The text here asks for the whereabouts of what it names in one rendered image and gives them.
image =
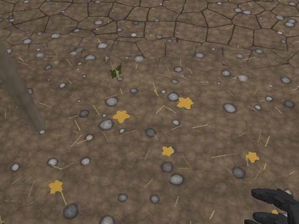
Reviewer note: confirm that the robot right hand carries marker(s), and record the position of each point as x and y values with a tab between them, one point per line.
280	199

